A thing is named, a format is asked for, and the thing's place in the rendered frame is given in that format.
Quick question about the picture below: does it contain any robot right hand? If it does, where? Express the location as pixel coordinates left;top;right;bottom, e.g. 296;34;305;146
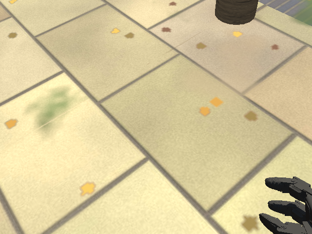
259;176;312;234

